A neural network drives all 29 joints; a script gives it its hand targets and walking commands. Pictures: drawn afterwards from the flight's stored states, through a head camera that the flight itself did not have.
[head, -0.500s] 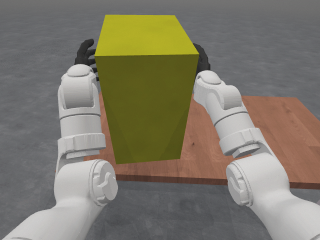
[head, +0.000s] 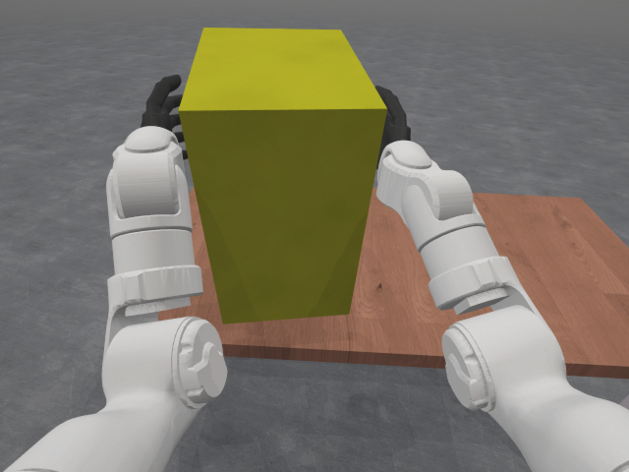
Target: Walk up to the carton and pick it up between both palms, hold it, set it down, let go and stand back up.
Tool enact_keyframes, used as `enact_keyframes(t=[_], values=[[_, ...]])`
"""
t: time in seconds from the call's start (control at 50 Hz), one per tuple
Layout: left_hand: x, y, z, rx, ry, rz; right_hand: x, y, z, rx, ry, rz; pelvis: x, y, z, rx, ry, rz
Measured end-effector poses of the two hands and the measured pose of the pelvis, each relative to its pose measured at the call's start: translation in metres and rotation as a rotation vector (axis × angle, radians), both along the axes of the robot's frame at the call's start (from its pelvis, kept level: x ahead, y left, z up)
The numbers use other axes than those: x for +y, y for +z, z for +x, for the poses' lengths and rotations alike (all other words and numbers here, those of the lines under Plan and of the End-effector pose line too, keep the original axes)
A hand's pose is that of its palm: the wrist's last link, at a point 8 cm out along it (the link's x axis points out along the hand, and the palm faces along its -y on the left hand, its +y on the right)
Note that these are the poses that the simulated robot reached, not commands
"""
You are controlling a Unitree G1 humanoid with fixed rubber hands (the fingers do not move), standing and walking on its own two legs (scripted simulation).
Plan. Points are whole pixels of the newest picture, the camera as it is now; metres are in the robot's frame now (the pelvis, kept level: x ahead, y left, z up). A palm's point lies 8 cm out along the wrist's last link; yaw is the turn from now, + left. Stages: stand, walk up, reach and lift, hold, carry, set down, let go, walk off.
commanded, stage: hold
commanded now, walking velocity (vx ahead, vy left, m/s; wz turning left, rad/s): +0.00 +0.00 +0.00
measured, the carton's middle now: (280, 179) +0.39 +0.01 +0.23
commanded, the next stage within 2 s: none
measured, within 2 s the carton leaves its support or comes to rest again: neither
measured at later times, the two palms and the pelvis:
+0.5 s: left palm (164, 145) +0.37 +0.14 +0.29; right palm (395, 154) +0.36 -0.12 +0.28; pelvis +0.00 +0.00 +0.00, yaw +0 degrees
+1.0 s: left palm (159, 142) +0.37 +0.14 +0.30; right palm (392, 152) +0.36 -0.12 +0.28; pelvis +0.00 +0.00 +0.00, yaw +0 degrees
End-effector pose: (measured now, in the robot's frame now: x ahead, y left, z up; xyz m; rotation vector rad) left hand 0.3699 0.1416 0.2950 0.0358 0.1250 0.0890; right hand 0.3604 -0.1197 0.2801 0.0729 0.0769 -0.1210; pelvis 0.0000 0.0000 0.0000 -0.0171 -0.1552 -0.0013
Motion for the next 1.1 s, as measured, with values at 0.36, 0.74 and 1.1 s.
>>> enact_keyframes(t=[0.36,0.74,1.1], values=[[-0.0020,-0.0023,-0.0023,-0.004,0.014,0.000,-0.0023,-0.0020,0.0003,-0.002,0.009,0.000,-0.0016,-0.0001,0.0005,-0.004,-0.005,0.001],[-0.0016,0.0008,-0.0036,-0.003,0.014,-0.005,-0.0020,-0.0010,-0.0012,0.000,0.007,-0.008,-0.0045,0.0000,-0.0004,-0.008,0.003,0.002],[0.0001,0.0008,-0.0014,-0.002,0.009,0.004,-0.0005,0.0001,0.0000,0.002,0.002,-0.001,0.0000,0.0001,-0.0011,0.002,-0.005,0.000]])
